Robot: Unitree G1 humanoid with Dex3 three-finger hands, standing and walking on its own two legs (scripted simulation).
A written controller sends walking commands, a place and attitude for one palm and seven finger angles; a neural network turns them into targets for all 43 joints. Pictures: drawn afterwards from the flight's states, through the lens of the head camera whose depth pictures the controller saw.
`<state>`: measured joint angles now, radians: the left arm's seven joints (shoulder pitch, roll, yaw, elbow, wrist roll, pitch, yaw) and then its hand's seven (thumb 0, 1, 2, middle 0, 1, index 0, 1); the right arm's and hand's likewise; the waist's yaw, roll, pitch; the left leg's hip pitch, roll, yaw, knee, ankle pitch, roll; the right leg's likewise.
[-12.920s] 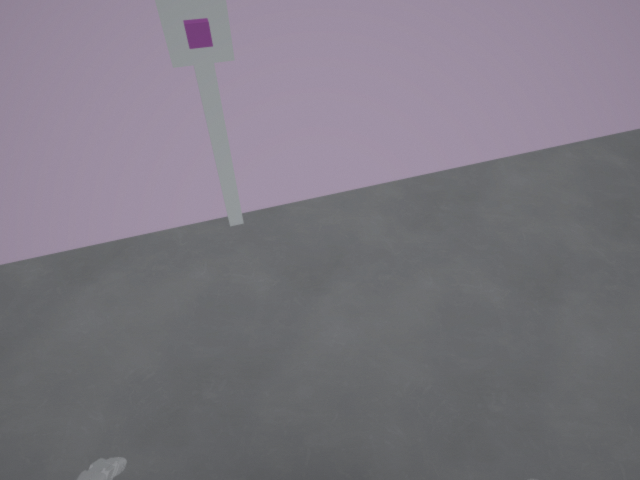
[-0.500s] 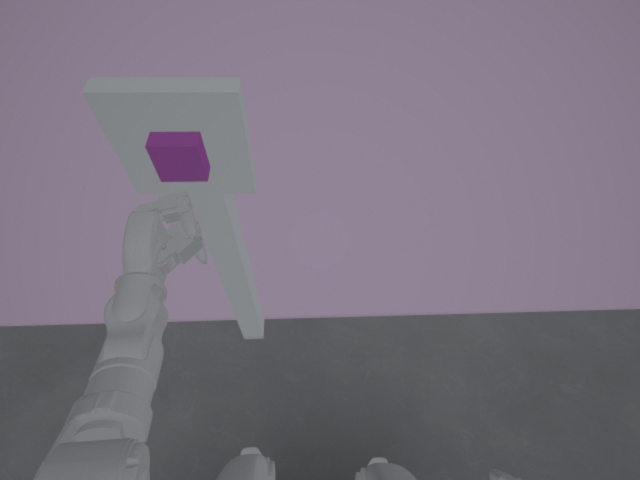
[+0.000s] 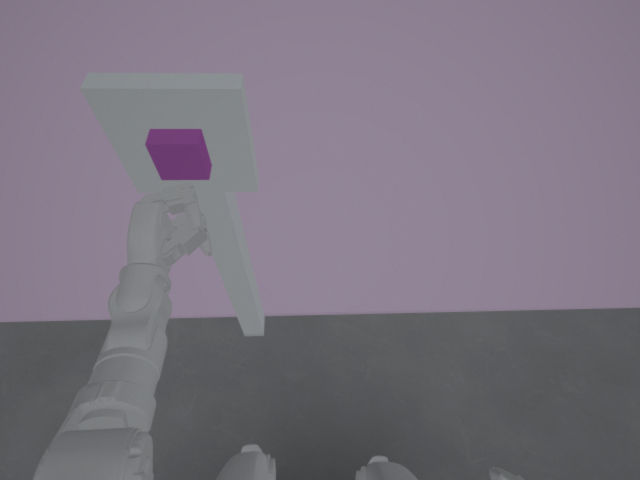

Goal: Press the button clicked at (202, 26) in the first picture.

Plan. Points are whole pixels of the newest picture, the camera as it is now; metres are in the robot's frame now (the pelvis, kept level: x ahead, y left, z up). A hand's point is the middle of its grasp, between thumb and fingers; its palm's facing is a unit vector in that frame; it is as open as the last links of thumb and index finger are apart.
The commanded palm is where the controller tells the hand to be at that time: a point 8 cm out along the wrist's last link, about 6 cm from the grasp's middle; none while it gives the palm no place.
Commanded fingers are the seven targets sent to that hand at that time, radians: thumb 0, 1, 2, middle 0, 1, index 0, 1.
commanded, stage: press the button with the knuckle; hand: left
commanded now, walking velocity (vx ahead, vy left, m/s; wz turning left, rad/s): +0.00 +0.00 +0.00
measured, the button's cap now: (181, 153) +0.51 +0.19 +0.10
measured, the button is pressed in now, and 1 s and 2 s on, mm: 0 9 0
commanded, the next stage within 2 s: hold the button down briefly in 1.16 s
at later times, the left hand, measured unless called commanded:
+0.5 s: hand (213, 210) +0.44 +0.14 +0.06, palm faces +0.03 -1.00 -0.01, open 3.1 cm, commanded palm +0.42 +0.20 +0.07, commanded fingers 0.00 0.90 0.90 -1.30 -1.50 -1.30 -1.50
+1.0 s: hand (212, 199) +0.46 +0.15 +0.06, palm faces +0.04 -1.00 -0.03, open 3.4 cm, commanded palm +0.45 +0.19 +0.07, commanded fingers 0.00 0.90 0.90 -1.30 -1.50 -1.30 -1.50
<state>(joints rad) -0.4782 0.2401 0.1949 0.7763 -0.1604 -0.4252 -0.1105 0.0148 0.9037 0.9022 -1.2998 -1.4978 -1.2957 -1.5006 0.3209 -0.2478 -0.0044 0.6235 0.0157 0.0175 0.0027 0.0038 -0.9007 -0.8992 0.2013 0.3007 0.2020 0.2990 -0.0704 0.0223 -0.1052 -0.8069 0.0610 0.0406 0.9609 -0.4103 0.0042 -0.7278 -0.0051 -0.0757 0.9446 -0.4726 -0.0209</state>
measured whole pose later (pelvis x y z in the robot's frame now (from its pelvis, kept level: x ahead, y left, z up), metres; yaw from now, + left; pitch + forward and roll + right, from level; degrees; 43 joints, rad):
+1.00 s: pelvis -0.02 +0.00 -0.01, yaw +0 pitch +17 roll -2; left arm -0.80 0.34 0.28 1.13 -0.09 -0.48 -0.08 0.03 0.89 0.90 -1.30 -1.50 -1.42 -1.50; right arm 0.34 -0.25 0.01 0.67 -0.01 0.03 0.00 0.00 -0.90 -0.90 0.20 0.30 0.20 0.30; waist -0.14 0.03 -0.10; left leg -0.92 0.07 0.01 1.02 -0.40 0.00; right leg -0.84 0.00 -0.10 1.00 -0.47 -0.03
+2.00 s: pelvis -0.02 +0.01 -0.01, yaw +0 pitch +17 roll -2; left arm -0.73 0.29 0.25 1.04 -0.10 -0.46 -0.04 0.03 0.91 0.90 -1.30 -1.50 -1.39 -1.50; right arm 0.36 -0.25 0.01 0.64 -0.01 0.03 0.02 0.00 -0.90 -0.90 0.20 0.30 0.20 0.30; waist -0.13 0.03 -0.10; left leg -0.91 0.06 0.03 1.01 -0.40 0.02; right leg -0.83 0.00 -0.08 0.98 -0.45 -0.01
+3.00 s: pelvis +0.01 -0.01 +0.02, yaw +1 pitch +8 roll +0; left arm -0.03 0.23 0.15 0.25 -0.24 -0.27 -0.14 0.01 0.90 0.90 -1.30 -1.50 -1.30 -1.50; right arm 0.29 -0.25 0.02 0.57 0.04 0.00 -0.03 0.01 -0.90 -0.90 0.20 0.30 0.20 0.30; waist -0.03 0.04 -0.09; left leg -0.59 0.05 0.04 0.82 -0.37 -0.01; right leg -0.51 0.00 -0.07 0.81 -0.44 -0.03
